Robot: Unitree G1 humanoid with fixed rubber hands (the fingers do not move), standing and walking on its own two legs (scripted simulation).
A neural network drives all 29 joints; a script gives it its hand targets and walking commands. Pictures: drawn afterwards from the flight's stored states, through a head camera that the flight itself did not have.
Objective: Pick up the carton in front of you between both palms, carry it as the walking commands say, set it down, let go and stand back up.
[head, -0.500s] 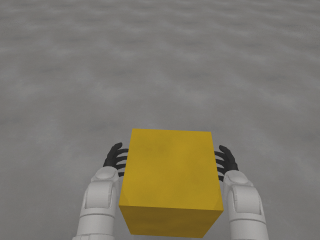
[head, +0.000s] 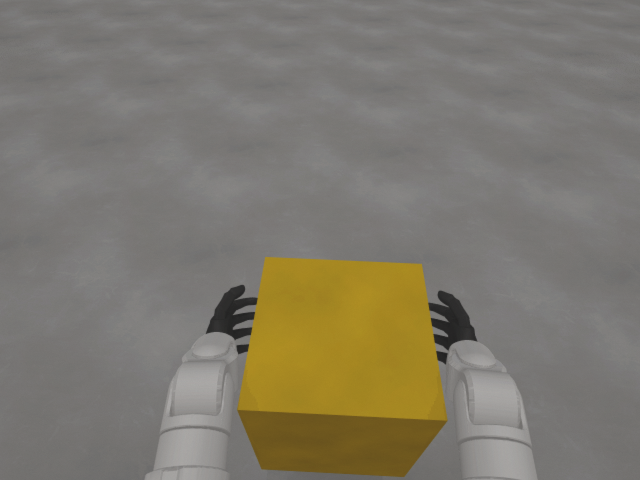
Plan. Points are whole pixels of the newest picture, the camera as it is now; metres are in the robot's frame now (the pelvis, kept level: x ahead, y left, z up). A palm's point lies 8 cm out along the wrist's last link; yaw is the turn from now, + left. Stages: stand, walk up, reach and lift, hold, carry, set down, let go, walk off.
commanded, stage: carry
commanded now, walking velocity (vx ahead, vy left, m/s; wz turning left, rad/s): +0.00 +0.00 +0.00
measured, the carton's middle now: (337, 371) +0.30 +0.00 -0.04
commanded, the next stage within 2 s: hold in 0.06 s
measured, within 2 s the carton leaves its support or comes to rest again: neither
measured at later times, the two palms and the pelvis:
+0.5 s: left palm (209, 356) +0.28 +0.16 +0.03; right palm (440, 338) +0.31 -0.13 +0.03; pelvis -0.03 -0.04 +0.00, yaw +13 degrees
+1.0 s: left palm (246, 377) +0.35 +0.16 -0.18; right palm (415, 377) +0.36 -0.14 -0.18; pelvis -0.06 -0.04 -0.11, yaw +13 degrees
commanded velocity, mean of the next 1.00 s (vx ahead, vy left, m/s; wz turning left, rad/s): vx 0.00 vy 0.00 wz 0.00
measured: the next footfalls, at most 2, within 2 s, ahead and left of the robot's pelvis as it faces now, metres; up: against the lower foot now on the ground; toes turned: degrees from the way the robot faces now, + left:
none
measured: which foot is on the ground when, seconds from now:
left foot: down 0.00-1.00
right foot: down 0.00-1.00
